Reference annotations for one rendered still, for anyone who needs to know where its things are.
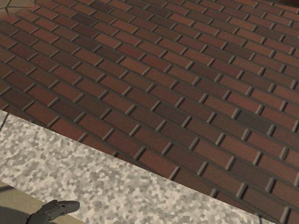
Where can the left robot hand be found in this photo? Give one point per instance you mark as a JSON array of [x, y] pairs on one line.
[[51, 210]]

